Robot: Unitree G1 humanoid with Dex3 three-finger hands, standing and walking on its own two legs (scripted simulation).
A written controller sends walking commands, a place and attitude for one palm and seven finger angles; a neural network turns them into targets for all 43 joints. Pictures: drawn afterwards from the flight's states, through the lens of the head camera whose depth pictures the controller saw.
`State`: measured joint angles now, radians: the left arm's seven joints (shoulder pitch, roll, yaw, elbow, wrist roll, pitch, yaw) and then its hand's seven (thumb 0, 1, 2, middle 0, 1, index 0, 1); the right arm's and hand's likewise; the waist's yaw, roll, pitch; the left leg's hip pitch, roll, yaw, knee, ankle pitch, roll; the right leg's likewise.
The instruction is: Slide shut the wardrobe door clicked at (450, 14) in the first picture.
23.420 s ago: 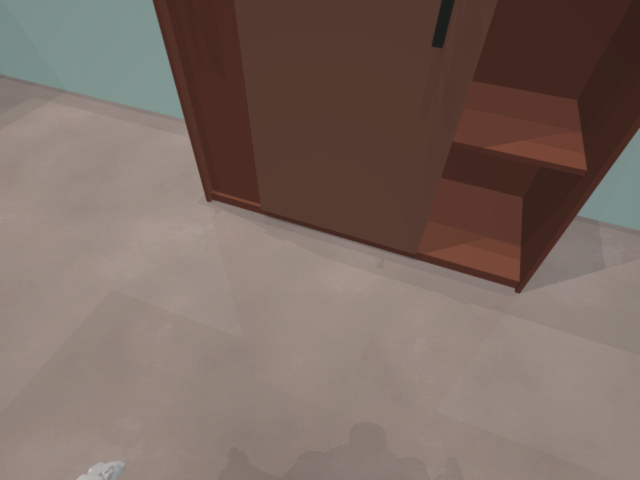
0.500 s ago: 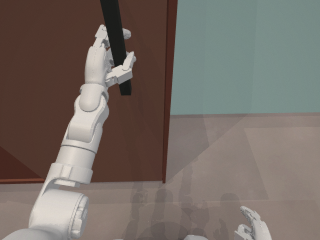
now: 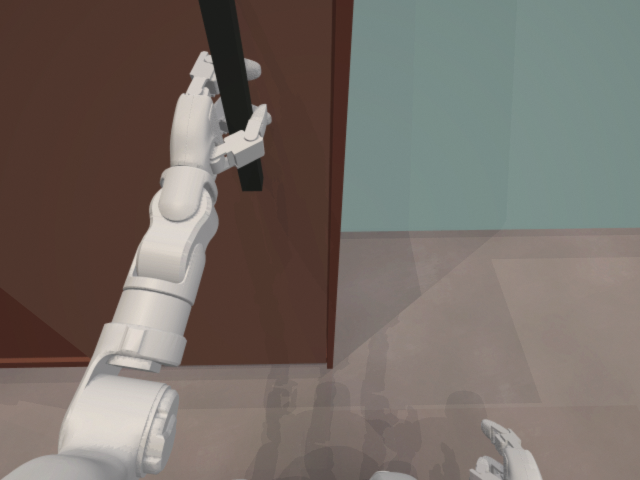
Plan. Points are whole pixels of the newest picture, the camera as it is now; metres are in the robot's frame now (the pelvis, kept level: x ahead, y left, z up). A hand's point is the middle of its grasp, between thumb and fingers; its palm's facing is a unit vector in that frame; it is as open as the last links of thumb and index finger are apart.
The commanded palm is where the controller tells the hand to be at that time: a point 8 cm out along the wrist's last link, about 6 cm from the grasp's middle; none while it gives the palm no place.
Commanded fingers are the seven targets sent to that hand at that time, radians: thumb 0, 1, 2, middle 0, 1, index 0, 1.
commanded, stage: step sideways, sliding the door along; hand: left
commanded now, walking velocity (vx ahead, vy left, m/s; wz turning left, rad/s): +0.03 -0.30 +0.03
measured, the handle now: (238, 87) +0.48 +0.10 +0.24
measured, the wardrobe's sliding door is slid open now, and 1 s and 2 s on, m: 0.00 0.00 0.00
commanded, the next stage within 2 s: stop walking and hold the door there in 1.52 s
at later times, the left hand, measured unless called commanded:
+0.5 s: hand (254, 137) +0.43 +0.08 +0.21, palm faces -0.04 -1.00 -0.08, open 6.9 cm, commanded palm +0.41 +0.12 +0.22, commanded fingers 0.00 0.90 0.90 -0.45 -1.40 -0.45 -1.40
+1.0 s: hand (253, 137) +0.43 +0.08 +0.21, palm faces -0.05 -1.00 -0.08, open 6.9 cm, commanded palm +0.41 +0.12 +0.22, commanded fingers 0.00 0.90 0.90 -0.45 -1.40 -0.45 -1.40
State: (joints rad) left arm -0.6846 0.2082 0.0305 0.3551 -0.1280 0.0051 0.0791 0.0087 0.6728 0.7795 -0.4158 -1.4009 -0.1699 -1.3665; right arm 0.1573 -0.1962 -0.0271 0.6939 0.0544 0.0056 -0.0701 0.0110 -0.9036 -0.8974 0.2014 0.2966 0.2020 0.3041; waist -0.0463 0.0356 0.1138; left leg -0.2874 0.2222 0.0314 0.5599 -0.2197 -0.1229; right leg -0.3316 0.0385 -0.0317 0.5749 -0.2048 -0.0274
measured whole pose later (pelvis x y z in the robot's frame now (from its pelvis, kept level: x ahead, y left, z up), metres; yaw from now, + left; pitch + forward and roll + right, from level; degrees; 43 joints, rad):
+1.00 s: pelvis +0.01 +0.00 +0.00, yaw +0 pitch -2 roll -1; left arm -0.66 0.21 0.02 0.31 -0.12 0.01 0.08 0.00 0.67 0.77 -0.43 -1.40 -0.17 -1.36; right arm 0.14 -0.19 -0.03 0.69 0.05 0.01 -0.07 0.01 -0.90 -0.90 0.20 0.30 0.20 0.30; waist -0.05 0.03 0.11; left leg -0.28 0.22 0.03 0.56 -0.23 -0.13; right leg -0.33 0.03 -0.03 0.58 -0.21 -0.02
